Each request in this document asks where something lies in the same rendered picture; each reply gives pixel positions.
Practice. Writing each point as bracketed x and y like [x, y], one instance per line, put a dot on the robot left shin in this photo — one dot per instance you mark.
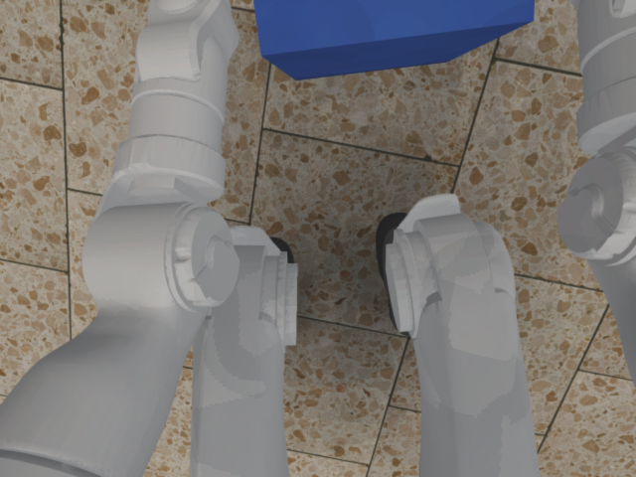
[246, 235]

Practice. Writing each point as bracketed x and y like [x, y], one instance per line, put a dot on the robot right forearm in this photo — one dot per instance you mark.
[606, 31]

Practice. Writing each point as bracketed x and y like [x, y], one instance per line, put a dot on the robot right thigh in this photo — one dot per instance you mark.
[476, 416]

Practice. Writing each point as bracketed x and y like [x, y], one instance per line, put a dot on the robot left forearm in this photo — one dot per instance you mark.
[178, 106]

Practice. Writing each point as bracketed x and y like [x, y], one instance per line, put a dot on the carton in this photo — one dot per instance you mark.
[310, 39]

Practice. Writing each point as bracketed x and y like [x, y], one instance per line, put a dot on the right robot upper arm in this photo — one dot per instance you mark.
[597, 221]

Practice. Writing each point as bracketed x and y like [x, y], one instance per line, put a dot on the left robot upper arm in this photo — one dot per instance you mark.
[97, 406]

